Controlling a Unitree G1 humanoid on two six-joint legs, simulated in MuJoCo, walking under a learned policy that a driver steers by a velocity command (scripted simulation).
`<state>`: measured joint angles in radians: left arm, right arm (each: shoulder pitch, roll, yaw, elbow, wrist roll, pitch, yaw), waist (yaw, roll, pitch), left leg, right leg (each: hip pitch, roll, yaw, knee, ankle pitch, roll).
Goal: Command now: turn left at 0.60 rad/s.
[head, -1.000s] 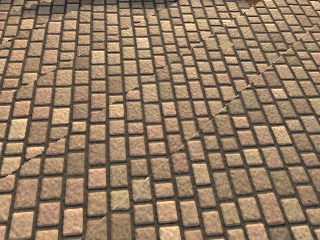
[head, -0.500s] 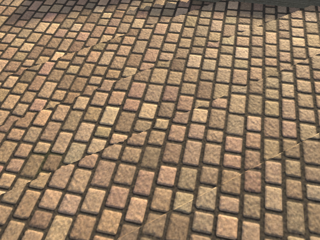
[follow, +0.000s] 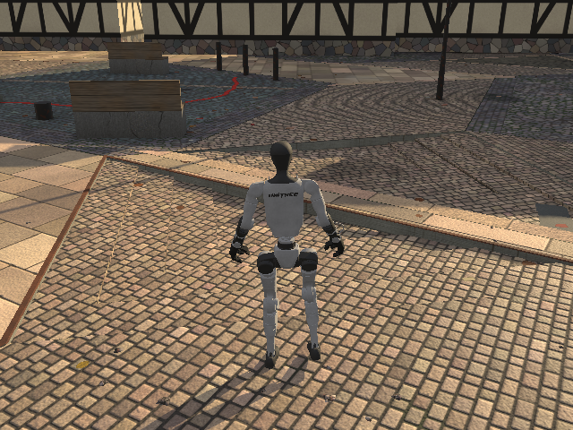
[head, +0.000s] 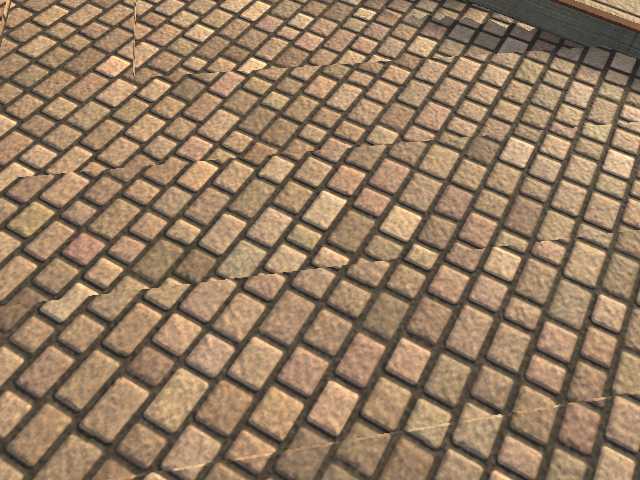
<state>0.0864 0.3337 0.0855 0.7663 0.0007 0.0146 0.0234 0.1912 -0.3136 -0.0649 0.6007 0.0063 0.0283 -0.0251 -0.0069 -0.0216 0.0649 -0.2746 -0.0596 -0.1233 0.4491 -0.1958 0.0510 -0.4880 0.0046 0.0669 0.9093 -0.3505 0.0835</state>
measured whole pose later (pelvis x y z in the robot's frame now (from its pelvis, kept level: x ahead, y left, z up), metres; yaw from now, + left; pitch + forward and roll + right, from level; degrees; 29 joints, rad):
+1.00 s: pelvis +0.24 +0.15 +0.00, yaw +24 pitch +2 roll +1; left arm 0.10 0.30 0.04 0.73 -0.01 -0.08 -0.05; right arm 0.40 -0.28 -0.04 0.74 0.01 -0.07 0.00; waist -0.06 -0.05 0.02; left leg 0.02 -0.07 0.01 0.22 -0.27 0.07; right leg -0.69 -0.09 0.01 0.67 0.13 0.01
